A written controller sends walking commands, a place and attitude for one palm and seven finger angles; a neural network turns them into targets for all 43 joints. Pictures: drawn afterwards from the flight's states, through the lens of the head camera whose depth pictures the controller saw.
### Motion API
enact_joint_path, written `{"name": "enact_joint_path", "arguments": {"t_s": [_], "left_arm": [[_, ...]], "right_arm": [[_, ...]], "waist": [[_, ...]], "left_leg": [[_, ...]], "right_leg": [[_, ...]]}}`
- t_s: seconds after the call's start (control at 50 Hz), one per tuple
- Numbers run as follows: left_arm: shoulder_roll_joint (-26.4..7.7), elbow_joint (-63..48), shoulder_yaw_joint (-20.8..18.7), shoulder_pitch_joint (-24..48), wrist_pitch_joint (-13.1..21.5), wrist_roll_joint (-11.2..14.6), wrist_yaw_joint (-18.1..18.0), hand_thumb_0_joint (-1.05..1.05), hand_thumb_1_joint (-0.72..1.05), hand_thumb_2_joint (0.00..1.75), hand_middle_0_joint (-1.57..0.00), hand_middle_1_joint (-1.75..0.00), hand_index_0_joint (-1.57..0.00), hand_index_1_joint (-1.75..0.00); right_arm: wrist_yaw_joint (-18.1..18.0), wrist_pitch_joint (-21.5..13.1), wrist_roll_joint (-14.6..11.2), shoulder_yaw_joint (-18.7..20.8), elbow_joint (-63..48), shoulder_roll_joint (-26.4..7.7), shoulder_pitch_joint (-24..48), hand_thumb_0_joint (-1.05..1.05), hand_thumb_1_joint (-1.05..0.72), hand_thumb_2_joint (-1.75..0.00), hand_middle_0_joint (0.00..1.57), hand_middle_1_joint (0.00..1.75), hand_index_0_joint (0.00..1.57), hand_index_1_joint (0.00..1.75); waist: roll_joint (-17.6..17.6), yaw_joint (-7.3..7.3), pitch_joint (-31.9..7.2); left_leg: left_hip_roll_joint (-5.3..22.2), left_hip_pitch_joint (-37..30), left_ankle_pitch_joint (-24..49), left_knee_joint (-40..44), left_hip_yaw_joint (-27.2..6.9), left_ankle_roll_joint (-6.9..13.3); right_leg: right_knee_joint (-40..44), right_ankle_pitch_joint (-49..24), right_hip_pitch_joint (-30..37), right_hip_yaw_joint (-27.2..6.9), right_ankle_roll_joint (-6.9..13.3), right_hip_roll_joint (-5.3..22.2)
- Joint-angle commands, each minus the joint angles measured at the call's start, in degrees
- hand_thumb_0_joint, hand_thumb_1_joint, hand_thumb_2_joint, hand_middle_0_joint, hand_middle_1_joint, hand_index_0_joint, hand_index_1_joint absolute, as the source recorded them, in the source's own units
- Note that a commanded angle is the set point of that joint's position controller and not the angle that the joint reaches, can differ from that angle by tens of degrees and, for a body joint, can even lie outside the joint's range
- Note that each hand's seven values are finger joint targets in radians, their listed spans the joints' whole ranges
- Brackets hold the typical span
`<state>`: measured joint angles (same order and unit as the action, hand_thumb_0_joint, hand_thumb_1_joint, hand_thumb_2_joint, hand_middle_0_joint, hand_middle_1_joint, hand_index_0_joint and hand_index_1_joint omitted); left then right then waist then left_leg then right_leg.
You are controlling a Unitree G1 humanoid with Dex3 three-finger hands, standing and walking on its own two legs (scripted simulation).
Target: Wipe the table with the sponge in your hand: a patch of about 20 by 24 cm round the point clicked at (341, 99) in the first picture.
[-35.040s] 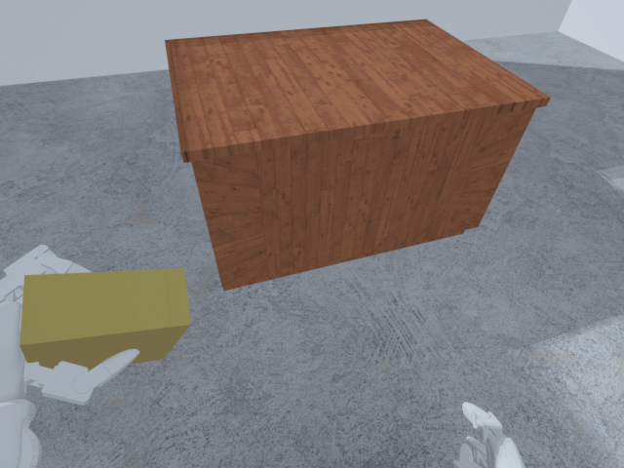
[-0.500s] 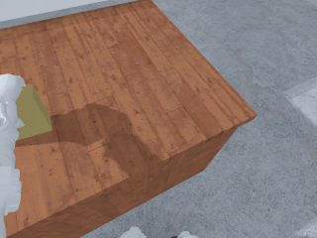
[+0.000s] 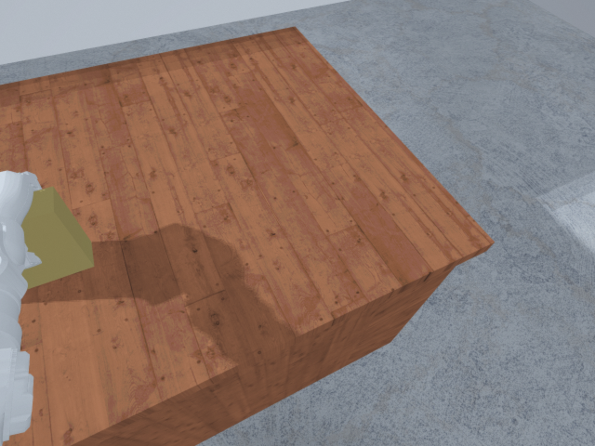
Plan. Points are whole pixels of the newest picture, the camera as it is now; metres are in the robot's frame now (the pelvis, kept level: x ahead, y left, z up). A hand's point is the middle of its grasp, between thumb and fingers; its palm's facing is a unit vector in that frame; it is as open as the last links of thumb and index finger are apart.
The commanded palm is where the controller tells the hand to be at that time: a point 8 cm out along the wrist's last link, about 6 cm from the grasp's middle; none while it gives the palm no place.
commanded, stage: slide back across to the first lane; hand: left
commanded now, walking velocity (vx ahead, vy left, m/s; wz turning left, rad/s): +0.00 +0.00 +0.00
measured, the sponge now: (29, 253) +0.36 +0.41 +0.00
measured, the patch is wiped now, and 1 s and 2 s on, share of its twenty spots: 1.00 1.00 1.00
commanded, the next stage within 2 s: wipe back along the first lane in 0.14 s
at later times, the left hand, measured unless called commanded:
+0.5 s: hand out of the picture +0.35 +0.42 +0.04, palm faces -0.10 -0.02 -0.99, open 9.6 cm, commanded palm +0.31 +0.40 +0.06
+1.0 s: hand out of the picture +0.31 +0.40 +0.04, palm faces -0.07 -0.01 -1.00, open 9.6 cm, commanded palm +0.27 +0.37 +0.06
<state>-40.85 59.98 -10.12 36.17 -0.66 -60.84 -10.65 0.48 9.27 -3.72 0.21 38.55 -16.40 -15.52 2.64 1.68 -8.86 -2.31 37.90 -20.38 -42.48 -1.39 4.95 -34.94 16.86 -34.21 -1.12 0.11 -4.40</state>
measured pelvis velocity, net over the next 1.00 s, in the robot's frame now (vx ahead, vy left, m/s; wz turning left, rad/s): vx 0.00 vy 0.02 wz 0.02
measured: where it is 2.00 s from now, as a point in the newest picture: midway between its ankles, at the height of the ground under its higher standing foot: outside the picture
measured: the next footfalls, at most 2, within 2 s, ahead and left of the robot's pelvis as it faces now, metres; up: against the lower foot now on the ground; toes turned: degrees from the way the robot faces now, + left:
none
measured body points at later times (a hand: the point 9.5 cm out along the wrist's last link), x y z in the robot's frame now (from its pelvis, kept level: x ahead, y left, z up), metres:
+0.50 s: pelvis +0.01 +0.01 +0.00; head +0.07 +0.02 +0.45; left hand +0.35 +0.42 +0.10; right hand +0.10 -0.27 -0.12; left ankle -0.01 +0.06 -0.71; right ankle -0.01 -0.13 -0.71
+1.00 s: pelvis +0.00 +0.02 +0.01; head +0.05 +0.02 +0.45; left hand +0.31 +0.40 +0.10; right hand +0.15 -0.23 -0.11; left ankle -0.01 +0.06 -0.72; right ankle -0.01 -0.13 -0.71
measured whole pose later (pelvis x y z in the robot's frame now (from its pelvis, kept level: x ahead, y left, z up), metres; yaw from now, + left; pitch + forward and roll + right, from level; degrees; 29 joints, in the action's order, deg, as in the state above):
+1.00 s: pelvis +0.00 +0.02 +0.01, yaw +1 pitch +12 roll -4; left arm -34.9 36.3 -6.0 15.9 -5.3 -55.7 -11.5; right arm 0.4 8.4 -4.2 0.7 36.6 -15.6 -12.6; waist 4.2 -2.2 -8.5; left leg -4.0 31.7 -19.9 -39.9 -1.6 6.2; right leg -32.6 17.1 -27.8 -0.9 0.7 -2.8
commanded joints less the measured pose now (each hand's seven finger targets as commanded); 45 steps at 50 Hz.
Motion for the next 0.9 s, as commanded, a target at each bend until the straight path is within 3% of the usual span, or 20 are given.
{"name": "enact_joint_path", "arguments": {"t_s": [0.0, 0.04, 0.12, 0.14, 0.18, 0.22, 0.24, 0.3, 0.34, 0.42, 0.44, 0.52, 0.58, 0.62, 0.72, 0.74, 0.78, 0.82, 0.84, 0.88], "left_arm": [[-19.9, -2.6, -2.6, 7.4, -1.2, -1.5, 1.2, 0.00, 0.10, 1.30, -1.20, -1.60, -1.20, -1.60], [-21.2, -3.7, -3.9, 8.2, 0.1, -1.3, 1.7, 0.00, 0.10, 1.30, -1.20, -1.60, -1.20, -1.60], [-20.3, -4.2, -2.9, 6.2, 1.9, -2.1, 2.1, 0.00, 0.10, 1.30, -1.20, -1.60, -1.20, -1.60], [-20.7, -6.0, -4.3, 6.2, 2.9, -1.5, 2.4, 0.00, 0.10, 1.30, -1.20, -1.60, -1.20, -1.60], [-21.0, -5.7, -3.9, 5.6, 3.4, -1.6, 2.2, 0.00, 0.10, 1.30, -1.20, -1.60, -1.20, -1.60], [-19.9, -5.6, -3.0, 6.2, 3.4, -1.7, 1.9, 0.00, 0.10, 1.30, -1.20, -1.60, -1.20, -1.60], [-18.2, -7.2, -2.8, 5.9, 4.0, -0.9, 2.0, 0.00, 0.10, 1.30, -1.20, -1.60, -1.20, -1.60], [-18.0, -6.5, -3.6, 0.7, 4.1, -0.4, 1.7, 0.00, 0.10, 1.30, -1.20, -1.60, -1.20, -1.60], [-15.9, -8.9, -3.0, -0.4, 4.3, 0.6, 1.7, 0.00, 0.10, 1.30, -1.20, -1.60, -1.20, -1.60], [-14.3, -8.9, -3.3, -8.3, 2.5, 2.2, 1.0, 0.00, 0.10, 1.30, -1.20, -1.60, -1.20, -1.60], [-14.7, -11.0, -4.3, -7.3, 2.7, 2.9, 1.1, 0.00, 0.10, 1.30, -1.20, -1.60, -1.20, -1.60], [-10.8, -11.5, -0.7, -9.2, 0.1, 3.2, 1.1, 0.00, 0.10, 1.30, -1.20, -1.60, -1.20, -1.60], [-7.7, -13.3, 1.8, -9.6, -1.2, 3.5, 1.5, 0.00, 0.10, 1.30, -1.20, -1.60, -1.20, -1.60], [-7.1, -12.0, 2.6, -9.4, -2.3, 3.4, 1.9, 0.00, 0.10, 1.30, -1.20, -1.60, -1.20, -1.60], [-4.6, -14.4, 4.1, -12.5, -2.6, 3.7, 2.8, 0.00, 0.10, 1.30, -1.20, -1.60, -1.20, -1.60], [-4.7, -16.4, 3.2, -12.3, -2.1, 4.1, 3.0, 0.00, 0.10, 1.30, -1.20, -1.60, -1.20, -1.60], [-3.3, -16.7, 4.7, -13.5, -2.7, 4.0, 2.9, 0.00, 0.10, 1.30, -1.20, -1.60, -1.20, -1.60], [-2.2, -18.3, 4.9, -15.4, -3.1, 4.4, 2.9, 0.00, 0.10, 1.30, -1.20, -1.60, -1.20, -1.60], [-2.2, -20.5, 4.0, -15.9, -2.8, 4.8, 2.9, 0.00, 0.10, 1.30, -1.20, -1.60, -1.20, -1.60], [-0.6, -21.6, 4.9, -18.6, -3.5, 5.1, 2.6, 0.00, 0.10, 1.30, -1.20, -1.60, -1.20, -1.60]], "right_arm": [[-1.0, -1.3, -0.1, 3.7, -4.5, -10.7, -2.7, 0.00, -0.90, -0.90, 0.20, 0.30, 0.20, 0.30], [-1.2, -1.3, 0.0, 3.5, -4.2, -10.8, -2.2, 0.00, -0.90, -0.90, 0.20, 0.30, 0.20, 0.30], [-1.1, -1.2, 0.2, 4.0, -4.3, -10.8, -2.9, 0.00, -0.90, -0.90, 0.20, 0.30, 0.20, 0.30], [-1.1, -1.3, 0.3, 4.0, -4.3, -10.7, -2.5, 0.00, -0.90, -0.90, 0.20, 0.30, 0.20, 0.30], [-1.1, -1.1, 0.4, 4.3, -4.0, -10.9, -3.2, 0.00, -0.90, -0.90, 0.20, 0.30, 0.20, 0.30], [-1.1, -0.8, 0.3, 4.4, -4.1, -11.0, -3.0, 0.00, -0.90, -0.90, 0.20, 0.30, 0.20, 0.30], [-1.2, -1.1, 0.4, 4.5, -4.2, -10.6, -2.5, 0.00, -0.90, -0.90, 0.20, 0.30, 0.20, 0.30], [-0.8, -0.9, 0.3, 4.7, -4.4, -10.5, -3.0, 0.00, -0.90, -0.90, 0.20, 0.30, 0.20, 0.30], [-0.7, -1.0, 0.2, 4.6, -4.7, -10.0, -1.8, 0.00, -0.90, -0.90, 0.20, 0.30, 0.20, 0.30], [-0.2, -1.0, 0.0, 4.7, -5.5, -10.0, -1.0, 0.00, -0.90, -0.90, 0.20, 0.30, 0.20, 0.30], [-0.3, -1.0, -0.1, 4.6, -5.4, -10.1, -0.2, 0.00, -0.90, -0.90, 0.20, 0.30, 0.20, 0.30], [-0.2, -1.0, -0.4, 4.5, -6.1, -10.1, 0.5, 0.00, -0.90, -0.90, 0.20, 0.30, 0.20, 0.30], [-0.3, -1.2, -0.6, 4.3, -6.6, -9.6, 1.4, 0.00, -0.90, -0.90, 0.20, 0.30, 0.20, 0.30], [-0.6, -1.3, -0.7, 4.0, -6.5, -9.6, 1.7, 0.00, -0.90, -0.90, 0.20, 0.30, 0.20, 0.30], [-0.8, -1.8, -0.7, 3.5, -7.6, -9.0, 2.6, 0.00, -0.90, -0.90, 0.20, 0.30, 0.20, 0.30], [-0.9, -2.0, -0.6, 3.5, -7.7, -8.9, 3.7, 0.00, -0.90, -0.90, 0.20, 0.30, 0.20, 0.30], [-0.9, -2.1, -0.6, 3.5, -7.9, -8.8, 3.3, 0.00, -0.90, -0.90, 0.20, 0.30, 0.20, 0.30], [-0.8, -2.2, -0.6, 3.5, -8.5, -8.7, 4.1, 0.00, -0.90, -0.90, 0.20, 0.30, 0.20, 0.30], [-0.9, -2.5, -0.6, 3.4, -8.6, -8.6, 5.0, 0.00, -0.90, -0.90, 0.20, 0.30, 0.20, 0.30], [-0.8, -2.7, -0.5, 3.7, -8.6, -8.5, 4.7, 0.00, -0.90, -0.90, 0.20, 0.30, 0.20, 0.30]], "waist": [[-0.5, -1.86, -14.0], [0.8, -2.19, -13.9], [2.3, -1.90, -13.7], [3.9, -2.70, -14.7], [2.8, -1.90, -15.1], [0.7, -1.20, -13.8], [2.7, -1.75, -14.1], [1.6, -2.45, -15.8], [2.7, -2.81, -16.4], [-0.5, -3.13, -14.8], [0.1, -3.57, -15.2], [-2.1, -2.33, -10.5], [0.4, -2.47, -9.3], [-1.8, -1.99, -6.9], [-1.2, -3.01, -8.6], [0.6, -3.65, -9.1], [-1.0, -3.03, -8.3], [-1.7, -3.23, -7.5], [-0.4, -4.11, -8.7], [-1.5, -3.74, -8.4]], "left_leg": [[2.0, -12.4, 22.7, 4.9, -3.2, -2.2], [2.1, -12.6, 25.1, 5.0, -3.4, -2.3], [2.2, -14.3, 27.3, 4.1, -3.5, -2.8], [2.5, -15.4, 30.6, 4.0, -3.7, -3.0], [2.3, -15.5, 29.6, 3.2, -3.5, -2.9], [2.3, -14.2, 26.8, 3.7, -3.6, -2.7], [2.5, -15.3, 29.5, 3.9, -3.8, -2.8], [2.4, -15.5, 29.8, 3.3, -3.7, -2.9], [2.7, -16.2, 32.6, 3.4, -3.7, -3.1], [2.6, -14.7, 30.1, 3.8, -3.6, -2.9], [3.0, -15.2, 32.4, 4.2, -4.1, -3.1], [2.8, -13.5, 23.9, 5.8, -4.3, -2.7], [3.2, -15.6, 23.3, 6.9, -5.7, -3.5], [2.9, -14.0, 18.6, 7.6, -5.4, -3.1], [2.8, -15.0, 18.6, 8.1, -5.6, -3.5], [3.2, -16.3, 20.9, 8.4, -6.3, -4.0], [3.3, -16.6, 20.1, 8.3, -6.7, -4.3], [3.2, -16.3, 19.5, 8.5, -6.7, -4.2], [3.6, -17.4, 22.4, 8.8, -7.5, -4.7], [3.7, -18.5, 22.7, 8.4, -7.4, -4.8]], "right_leg": [[3.1, -14.4, 8.3, 1.0, 4.3, -0.2], [2.9, -16.1, 8.3, 0.7, 4.6, 0.0], [2.8, -16.2, 6.9, 1.5, 4.7, -0.3], [2.6, -17.7, 7.1, 1.1, 4.9, -0.2], [2.6, -17.5, 6.8, 1.3, 4.7, -0.4], [2.9, -16.0, 6.1, 1.6, 4.5, -0.4], [2.8, -16.9, 5.8, 1.4, 4.7, -0.3], [2.5, -17.2, 7.0, 1.6, 4.7, -0.5], [2.3, -19.0, 7.7, 1.3, 4.7, -0.2], [2.7, -18.3, 9.2, 1.7, 4.5, -0.3], [2.6, -19.0, 9.5, 1.3, 4.6, -0.1], [3.7, -12.8, 7.6, 2.4, 4.4, -0.2], [4.0, -8.9, 5.7, 2.7, 4.6, -0.3], [4.8, -7.0, 5.3, 2.6, 4.6, -0.2], [4.7, -7.0, 6.9, 2.1, 4.9, -0.1], [4.4, -7.6, 6.8, 1.6, 5.1, 0.1], [4.4, -6.6, 6.1, 2.3, 4.9, -0.1], [4.7, -6.7, 6.4, 2.1, 4.8, -0.1], [4.3, -7.6, 6.8, 1.6, 5.0, 0.1], [4.3, -7.7, 6.5, 2.1, 4.7, 0.0]]}}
